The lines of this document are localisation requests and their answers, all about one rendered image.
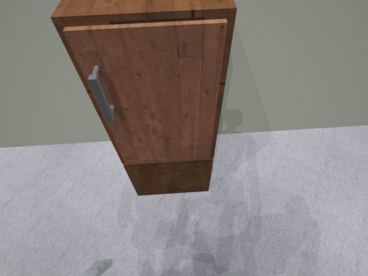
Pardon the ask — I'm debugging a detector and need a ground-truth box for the cupboard door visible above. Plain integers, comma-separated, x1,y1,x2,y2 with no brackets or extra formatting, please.
63,19,227,165

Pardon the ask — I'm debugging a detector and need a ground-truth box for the robot left hand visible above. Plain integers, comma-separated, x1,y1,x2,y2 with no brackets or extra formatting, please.
82,259,113,276

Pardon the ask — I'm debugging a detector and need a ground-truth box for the handle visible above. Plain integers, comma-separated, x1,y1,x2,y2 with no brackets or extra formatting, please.
88,66,114,122

